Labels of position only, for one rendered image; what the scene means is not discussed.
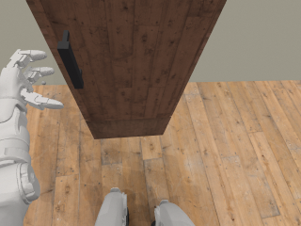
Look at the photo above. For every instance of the left robot upper arm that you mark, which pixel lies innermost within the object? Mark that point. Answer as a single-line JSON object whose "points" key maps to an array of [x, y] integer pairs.
{"points": [[19, 186]]}

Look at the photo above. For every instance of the robot right thigh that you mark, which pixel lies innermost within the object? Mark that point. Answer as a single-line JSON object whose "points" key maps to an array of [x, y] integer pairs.
{"points": [[170, 214]]}

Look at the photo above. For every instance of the robot left forearm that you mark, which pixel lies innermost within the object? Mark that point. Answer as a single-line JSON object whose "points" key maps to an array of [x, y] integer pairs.
{"points": [[14, 136]]}

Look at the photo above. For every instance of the left robot hand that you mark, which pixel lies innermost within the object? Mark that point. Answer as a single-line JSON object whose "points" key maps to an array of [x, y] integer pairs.
{"points": [[13, 82]]}

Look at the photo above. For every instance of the robot thigh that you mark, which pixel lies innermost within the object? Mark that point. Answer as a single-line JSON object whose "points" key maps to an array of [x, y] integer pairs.
{"points": [[113, 210], [170, 214]]}

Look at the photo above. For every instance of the robot left thigh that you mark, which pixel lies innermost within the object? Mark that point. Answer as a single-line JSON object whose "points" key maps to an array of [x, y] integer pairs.
{"points": [[113, 210]]}

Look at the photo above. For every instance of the cupboard door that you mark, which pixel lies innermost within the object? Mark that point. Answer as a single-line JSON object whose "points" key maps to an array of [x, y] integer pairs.
{"points": [[135, 55]]}

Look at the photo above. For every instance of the handle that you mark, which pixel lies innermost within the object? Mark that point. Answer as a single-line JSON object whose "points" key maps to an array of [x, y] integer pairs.
{"points": [[66, 53]]}

